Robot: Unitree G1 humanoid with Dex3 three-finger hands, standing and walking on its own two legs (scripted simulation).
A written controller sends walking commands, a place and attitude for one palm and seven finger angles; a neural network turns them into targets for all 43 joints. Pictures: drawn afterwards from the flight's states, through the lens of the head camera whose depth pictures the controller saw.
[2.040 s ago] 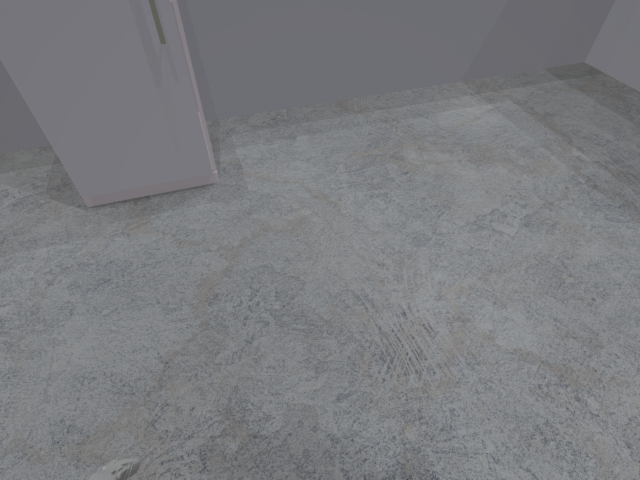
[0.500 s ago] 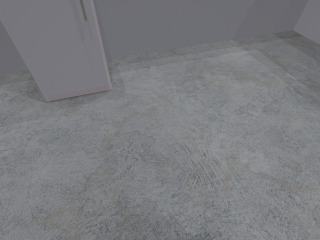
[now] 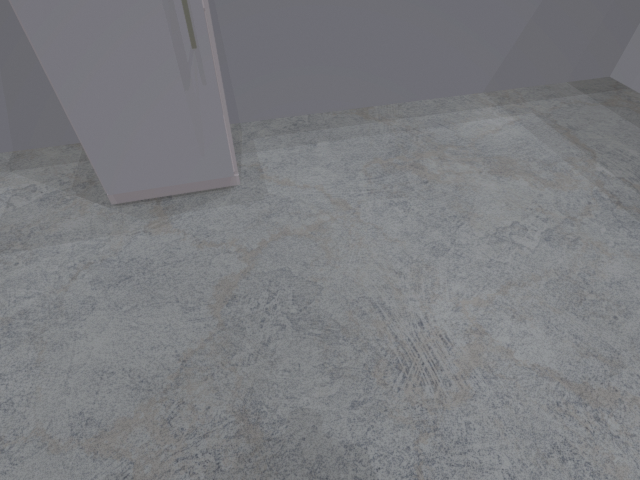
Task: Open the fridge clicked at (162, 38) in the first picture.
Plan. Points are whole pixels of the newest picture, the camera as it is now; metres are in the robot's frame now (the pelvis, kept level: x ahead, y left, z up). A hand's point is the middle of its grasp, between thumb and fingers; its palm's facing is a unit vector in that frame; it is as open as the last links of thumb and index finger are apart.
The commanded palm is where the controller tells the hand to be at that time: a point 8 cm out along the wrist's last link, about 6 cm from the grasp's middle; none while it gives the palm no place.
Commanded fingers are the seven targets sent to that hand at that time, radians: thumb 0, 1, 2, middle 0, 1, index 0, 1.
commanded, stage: walk to a spot facing it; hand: right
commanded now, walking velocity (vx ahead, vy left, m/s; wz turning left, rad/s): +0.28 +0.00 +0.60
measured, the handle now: out of the picture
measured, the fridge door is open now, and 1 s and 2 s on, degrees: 0 0 0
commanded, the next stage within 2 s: none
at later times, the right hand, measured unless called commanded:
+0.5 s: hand out of the picture +0.13 -0.14 -0.16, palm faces -0.17 +0.97 -0.18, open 7.4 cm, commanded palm none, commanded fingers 0.00 -0.90 -0.90 0.20 0.30 0.20 0.30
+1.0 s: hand (391, 280) +0.54 -0.13 -0.17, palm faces -0.45 +0.88 -0.17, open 7.4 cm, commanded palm none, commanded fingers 0.00 -0.90 -0.90 0.20 0.30 0.20 0.30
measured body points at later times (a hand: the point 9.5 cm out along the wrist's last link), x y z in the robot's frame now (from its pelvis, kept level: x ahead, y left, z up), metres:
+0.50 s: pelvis +0.13 +0.04 +0.00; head +0.16 +0.05 +0.45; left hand +0.19 +0.31 -0.14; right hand +0.14 -0.19 -0.15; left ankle +0.05 +0.12 -0.74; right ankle +0.24 -0.09 -0.67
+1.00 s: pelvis +0.37 +0.01 +0.00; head +0.40 -0.02 +0.45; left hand +0.21 +0.20 -0.13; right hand +0.57 -0.17 -0.16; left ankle +0.32 +0.17 -0.63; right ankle +0.34 -0.06 -0.74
